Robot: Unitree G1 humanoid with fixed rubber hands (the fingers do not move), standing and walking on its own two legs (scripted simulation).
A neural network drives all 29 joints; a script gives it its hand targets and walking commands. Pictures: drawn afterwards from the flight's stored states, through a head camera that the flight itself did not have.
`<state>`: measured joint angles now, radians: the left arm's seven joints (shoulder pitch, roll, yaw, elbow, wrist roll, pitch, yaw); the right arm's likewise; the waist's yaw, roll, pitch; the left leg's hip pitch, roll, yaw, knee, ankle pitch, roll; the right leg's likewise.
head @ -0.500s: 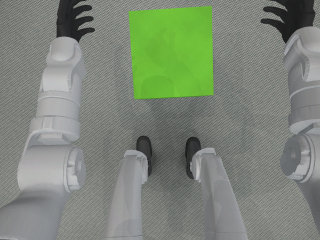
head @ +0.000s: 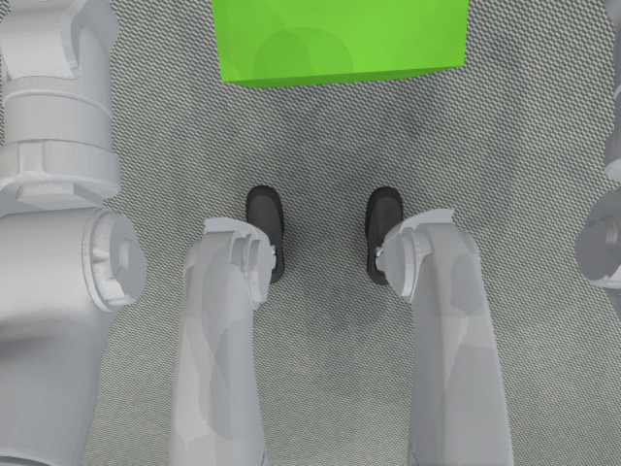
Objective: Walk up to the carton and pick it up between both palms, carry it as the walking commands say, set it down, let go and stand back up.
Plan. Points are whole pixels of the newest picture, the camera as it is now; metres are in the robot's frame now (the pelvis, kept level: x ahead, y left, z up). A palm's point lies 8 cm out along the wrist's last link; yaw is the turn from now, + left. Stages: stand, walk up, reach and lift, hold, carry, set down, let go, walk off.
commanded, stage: reach and lift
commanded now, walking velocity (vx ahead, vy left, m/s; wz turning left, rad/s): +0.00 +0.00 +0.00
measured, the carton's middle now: out of the picture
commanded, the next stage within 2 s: none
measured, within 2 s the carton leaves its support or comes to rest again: neither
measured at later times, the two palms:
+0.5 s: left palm out of the picture +0.57 +0.20 -0.30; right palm out of the picture +0.57 -0.24 -0.30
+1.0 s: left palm out of the picture +0.57 +0.21 -0.35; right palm out of the picture +0.57 -0.23 -0.34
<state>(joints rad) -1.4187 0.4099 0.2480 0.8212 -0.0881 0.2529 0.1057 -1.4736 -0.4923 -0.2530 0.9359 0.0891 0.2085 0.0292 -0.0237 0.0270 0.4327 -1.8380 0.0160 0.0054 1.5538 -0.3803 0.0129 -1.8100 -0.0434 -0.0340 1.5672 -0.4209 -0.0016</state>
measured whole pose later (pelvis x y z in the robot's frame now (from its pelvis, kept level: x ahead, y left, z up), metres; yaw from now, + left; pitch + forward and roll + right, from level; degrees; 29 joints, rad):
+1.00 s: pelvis +0.01 -0.01 -0.18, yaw +0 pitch +32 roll +0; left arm -1.50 0.46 0.21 1.06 -0.23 0.15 0.11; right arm -1.54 -0.50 -0.03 1.06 0.25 0.15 -0.08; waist -0.02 0.03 0.52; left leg -2.22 0.03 0.00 2.20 -0.54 0.01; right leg -2.19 -0.04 -0.02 2.23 -0.60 -0.02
